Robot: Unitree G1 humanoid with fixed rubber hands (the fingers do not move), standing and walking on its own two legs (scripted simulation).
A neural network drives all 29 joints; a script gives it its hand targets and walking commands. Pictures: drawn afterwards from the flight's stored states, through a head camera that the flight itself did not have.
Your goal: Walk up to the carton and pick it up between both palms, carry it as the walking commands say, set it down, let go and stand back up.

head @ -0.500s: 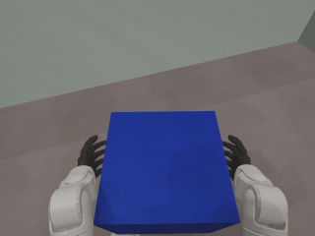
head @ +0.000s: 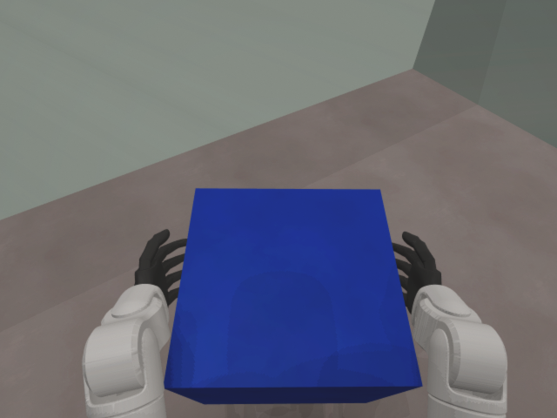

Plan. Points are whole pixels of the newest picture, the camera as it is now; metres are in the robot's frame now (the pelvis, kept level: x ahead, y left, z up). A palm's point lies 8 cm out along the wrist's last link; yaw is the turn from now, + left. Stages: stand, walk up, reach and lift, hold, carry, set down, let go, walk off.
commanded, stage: carry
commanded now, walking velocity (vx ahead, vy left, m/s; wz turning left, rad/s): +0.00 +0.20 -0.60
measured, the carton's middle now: (286, 303) +0.27 +0.00 +0.02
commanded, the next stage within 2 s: none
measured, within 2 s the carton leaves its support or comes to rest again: neither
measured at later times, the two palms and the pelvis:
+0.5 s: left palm (109, 288) +0.26 +0.24 +0.07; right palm (374, 337) +0.20 -0.09 +0.08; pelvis -0.01 +0.12 +0.00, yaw -13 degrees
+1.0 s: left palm (90, 288) +0.25 +0.24 +0.10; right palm (370, 365) +0.16 -0.08 +0.09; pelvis -0.03 +0.15 +0.01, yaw -14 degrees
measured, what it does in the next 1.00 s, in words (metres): steps to the left: right foot, then left foot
